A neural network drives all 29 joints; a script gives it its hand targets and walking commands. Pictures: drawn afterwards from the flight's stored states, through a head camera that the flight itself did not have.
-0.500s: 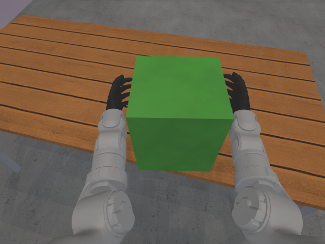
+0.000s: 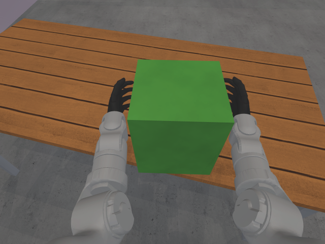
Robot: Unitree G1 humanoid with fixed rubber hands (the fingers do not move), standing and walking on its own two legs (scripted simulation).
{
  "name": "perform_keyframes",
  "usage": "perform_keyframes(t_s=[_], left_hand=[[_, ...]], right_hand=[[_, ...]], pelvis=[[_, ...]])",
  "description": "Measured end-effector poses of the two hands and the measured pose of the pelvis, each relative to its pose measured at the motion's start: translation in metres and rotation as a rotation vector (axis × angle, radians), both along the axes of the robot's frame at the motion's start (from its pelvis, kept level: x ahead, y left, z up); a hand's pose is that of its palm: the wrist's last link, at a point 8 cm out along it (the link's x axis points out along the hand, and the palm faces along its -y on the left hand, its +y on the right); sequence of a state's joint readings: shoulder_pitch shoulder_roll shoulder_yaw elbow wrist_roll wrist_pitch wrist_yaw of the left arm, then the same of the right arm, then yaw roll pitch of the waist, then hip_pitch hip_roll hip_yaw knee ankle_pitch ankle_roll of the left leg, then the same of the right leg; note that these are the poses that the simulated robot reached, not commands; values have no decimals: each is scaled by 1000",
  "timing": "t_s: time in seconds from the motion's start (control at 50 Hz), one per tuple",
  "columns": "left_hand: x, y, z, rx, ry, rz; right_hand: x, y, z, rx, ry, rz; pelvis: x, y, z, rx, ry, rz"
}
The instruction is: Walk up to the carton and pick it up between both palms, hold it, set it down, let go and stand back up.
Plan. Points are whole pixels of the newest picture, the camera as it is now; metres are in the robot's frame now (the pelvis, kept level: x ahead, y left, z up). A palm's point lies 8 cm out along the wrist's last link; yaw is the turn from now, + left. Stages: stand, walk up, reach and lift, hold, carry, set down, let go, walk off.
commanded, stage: reach and lift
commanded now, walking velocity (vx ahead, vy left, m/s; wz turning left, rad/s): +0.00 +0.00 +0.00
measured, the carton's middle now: (176, 120) +0.43 +0.02 +0.04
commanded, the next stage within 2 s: none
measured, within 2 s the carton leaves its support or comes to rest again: leaves its support in 0.52 s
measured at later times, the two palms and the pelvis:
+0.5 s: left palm (111, 120) +0.38 +0.17 +0.10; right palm (239, 119) +0.39 -0.13 +0.11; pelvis -0.02 -0.01 +0.00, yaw +2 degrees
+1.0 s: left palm (100, 106) +0.36 +0.18 +0.17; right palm (249, 104) +0.37 -0.12 +0.18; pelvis -0.03 -0.01 +0.00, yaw +2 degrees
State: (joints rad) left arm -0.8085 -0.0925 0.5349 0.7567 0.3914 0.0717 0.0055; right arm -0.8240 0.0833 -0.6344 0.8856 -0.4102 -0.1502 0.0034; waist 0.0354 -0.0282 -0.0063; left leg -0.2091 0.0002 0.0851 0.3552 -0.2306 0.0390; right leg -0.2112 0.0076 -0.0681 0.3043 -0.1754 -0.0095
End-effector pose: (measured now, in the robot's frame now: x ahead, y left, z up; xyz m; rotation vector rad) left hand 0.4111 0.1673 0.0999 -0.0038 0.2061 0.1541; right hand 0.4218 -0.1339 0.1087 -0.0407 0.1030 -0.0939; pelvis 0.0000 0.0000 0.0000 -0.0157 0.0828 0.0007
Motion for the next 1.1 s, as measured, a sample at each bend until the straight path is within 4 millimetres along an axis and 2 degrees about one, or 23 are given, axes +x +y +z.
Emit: perform_keyframes(t_s=[0.24,0.48,0.66,0.92,1.0,1.1], left_hand=[[-17,6,2,16,-47,14],[-33,6,2,17,17,21],[-41,5,18,18,21,23],[-49,7,65,13,-19,17],[-53,11,71,10,-24,15],[-57,14,69,19,-17,17]], right_hand=[[-12,6,5,-16,-53,20],[-28,7,0,18,12,15],[-35,5,17,36,16,16],[-45,7,62,52,-32,8],[-48,11,69,51,-42,14],[-51,15,67,42,-36,17]], pelvis=[[-7,-1,1,-1,-28,17],[-19,-5,2,-2,-47,28],[-26,-9,2,2,-82,34],[-32,-11,2,10,-171,41],[-34,-10,2,11,-186,42],[-35,-9,2,10,-201,47]])
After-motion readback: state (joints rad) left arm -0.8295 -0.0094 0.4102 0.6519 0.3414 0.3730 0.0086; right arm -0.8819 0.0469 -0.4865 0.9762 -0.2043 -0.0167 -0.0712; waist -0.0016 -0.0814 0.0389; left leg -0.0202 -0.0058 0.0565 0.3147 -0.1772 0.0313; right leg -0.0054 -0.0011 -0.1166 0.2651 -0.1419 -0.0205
